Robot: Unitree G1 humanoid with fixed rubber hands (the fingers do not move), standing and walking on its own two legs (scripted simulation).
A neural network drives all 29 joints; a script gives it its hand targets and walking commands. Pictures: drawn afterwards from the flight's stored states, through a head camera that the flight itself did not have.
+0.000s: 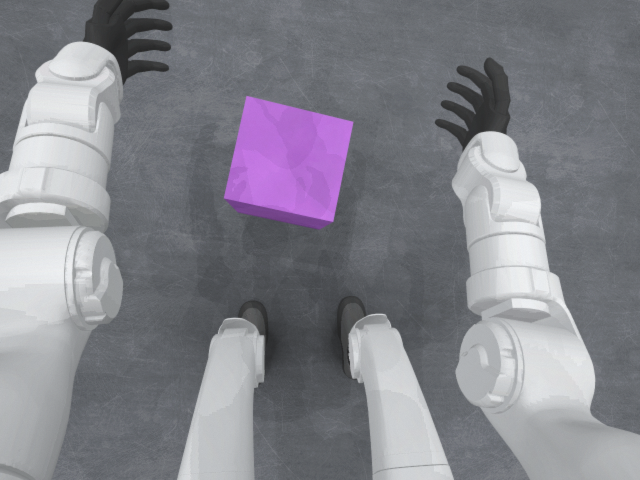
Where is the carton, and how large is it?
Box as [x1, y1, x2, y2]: [224, 96, 352, 229]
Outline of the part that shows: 246,96 224,198 238,212 318,229 328,224 333,220 352,122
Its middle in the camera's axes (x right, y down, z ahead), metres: -0.07 -0.14 +0.85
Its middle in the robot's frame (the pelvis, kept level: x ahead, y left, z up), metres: +0.53 +0.01 -0.53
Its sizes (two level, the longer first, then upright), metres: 0.210 0.200 0.250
